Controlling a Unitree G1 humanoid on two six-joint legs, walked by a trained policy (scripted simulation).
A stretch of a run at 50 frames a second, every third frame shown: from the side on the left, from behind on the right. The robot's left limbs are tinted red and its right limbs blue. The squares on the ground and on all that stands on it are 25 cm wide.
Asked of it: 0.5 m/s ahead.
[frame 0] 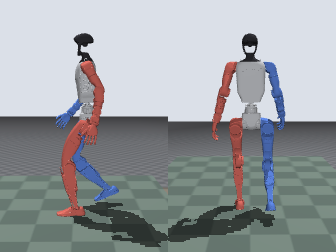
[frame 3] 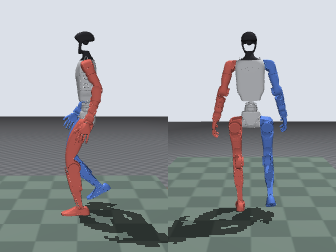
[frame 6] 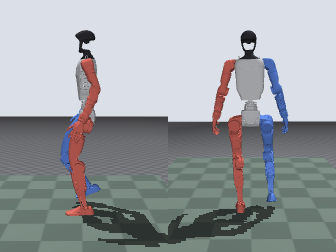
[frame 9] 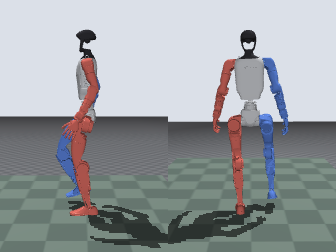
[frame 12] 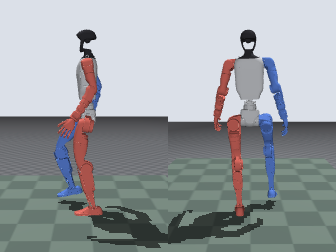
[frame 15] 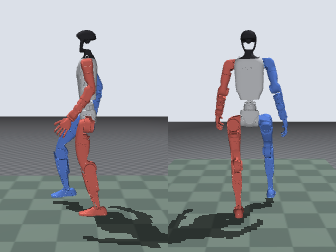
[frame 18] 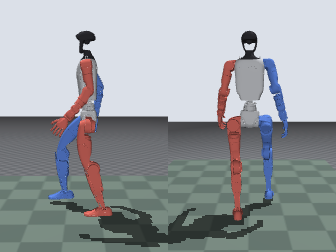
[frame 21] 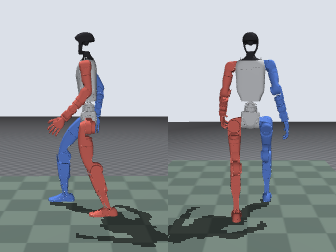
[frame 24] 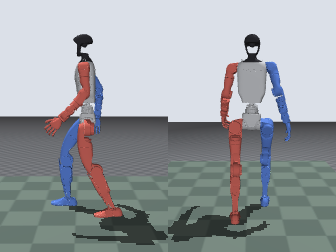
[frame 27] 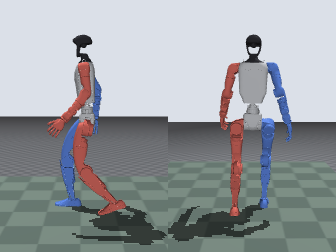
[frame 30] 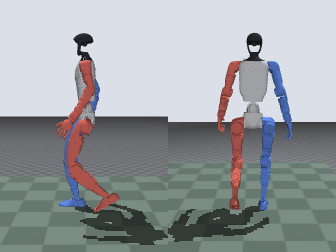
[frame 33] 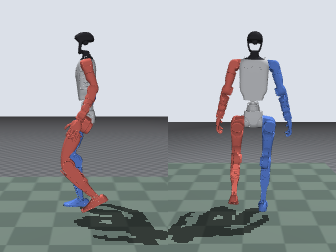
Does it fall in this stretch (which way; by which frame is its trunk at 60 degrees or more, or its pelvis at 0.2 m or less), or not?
no
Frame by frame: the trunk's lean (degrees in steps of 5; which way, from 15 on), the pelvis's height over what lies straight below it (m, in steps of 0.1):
0: 5, 0.8
3: 5, 0.8
6: 0, 0.8
9: 0, 0.8
12: 0, 0.8
15: 0, 0.8
18: 0, 0.8
21: 5, 0.8
24: 5, 0.8
27: 5, 0.8
30: 5, 0.8
33: 5, 0.8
